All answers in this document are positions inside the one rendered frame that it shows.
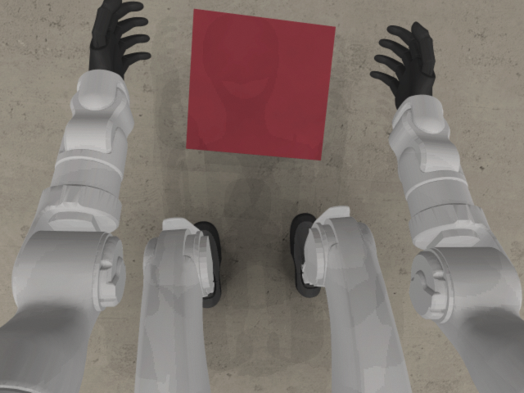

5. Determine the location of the left robot hand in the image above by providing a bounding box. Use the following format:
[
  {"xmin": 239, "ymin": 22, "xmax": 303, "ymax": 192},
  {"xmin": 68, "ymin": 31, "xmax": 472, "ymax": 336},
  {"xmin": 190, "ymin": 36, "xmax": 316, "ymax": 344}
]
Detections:
[{"xmin": 88, "ymin": 0, "xmax": 151, "ymax": 80}]

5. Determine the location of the left robot forearm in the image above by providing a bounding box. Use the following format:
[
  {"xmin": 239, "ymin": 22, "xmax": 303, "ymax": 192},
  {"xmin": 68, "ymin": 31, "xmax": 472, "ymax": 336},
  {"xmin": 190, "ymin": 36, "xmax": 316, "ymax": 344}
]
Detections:
[{"xmin": 11, "ymin": 70, "xmax": 134, "ymax": 307}]

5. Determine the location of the right robot upper arm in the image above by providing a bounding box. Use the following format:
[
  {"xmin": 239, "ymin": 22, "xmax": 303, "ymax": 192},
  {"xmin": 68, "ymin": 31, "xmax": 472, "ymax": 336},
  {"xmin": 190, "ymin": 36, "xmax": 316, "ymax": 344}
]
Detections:
[{"xmin": 409, "ymin": 247, "xmax": 524, "ymax": 393}]

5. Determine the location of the carton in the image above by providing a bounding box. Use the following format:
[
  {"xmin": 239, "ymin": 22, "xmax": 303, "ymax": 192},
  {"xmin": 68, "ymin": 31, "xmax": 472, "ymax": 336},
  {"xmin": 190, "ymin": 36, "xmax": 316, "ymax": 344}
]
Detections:
[{"xmin": 186, "ymin": 9, "xmax": 336, "ymax": 160}]

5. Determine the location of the left robot upper arm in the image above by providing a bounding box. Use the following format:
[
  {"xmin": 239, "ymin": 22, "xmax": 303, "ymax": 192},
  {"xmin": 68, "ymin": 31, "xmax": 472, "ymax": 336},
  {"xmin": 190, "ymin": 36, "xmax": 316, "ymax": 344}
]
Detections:
[{"xmin": 0, "ymin": 231, "xmax": 126, "ymax": 393}]

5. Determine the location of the right robot hand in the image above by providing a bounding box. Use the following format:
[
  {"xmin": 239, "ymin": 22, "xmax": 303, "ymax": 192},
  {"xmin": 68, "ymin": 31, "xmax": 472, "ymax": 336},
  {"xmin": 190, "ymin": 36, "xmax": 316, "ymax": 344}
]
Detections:
[{"xmin": 370, "ymin": 21, "xmax": 436, "ymax": 110}]

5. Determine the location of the robot left foot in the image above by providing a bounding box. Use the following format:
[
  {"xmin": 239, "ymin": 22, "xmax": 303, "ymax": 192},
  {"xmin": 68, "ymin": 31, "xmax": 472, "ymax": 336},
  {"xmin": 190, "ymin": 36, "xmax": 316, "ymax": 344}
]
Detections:
[{"xmin": 194, "ymin": 221, "xmax": 222, "ymax": 308}]

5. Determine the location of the robot left shin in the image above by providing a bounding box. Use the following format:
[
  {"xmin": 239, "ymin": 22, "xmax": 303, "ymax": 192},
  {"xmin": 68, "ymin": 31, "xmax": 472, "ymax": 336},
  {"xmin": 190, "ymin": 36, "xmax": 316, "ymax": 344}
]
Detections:
[{"xmin": 143, "ymin": 218, "xmax": 215, "ymax": 297}]

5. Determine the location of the right robot forearm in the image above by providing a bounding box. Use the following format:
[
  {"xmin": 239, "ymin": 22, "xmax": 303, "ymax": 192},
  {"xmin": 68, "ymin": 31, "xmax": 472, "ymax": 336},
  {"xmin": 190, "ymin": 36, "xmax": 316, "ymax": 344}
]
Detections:
[{"xmin": 389, "ymin": 94, "xmax": 522, "ymax": 311}]

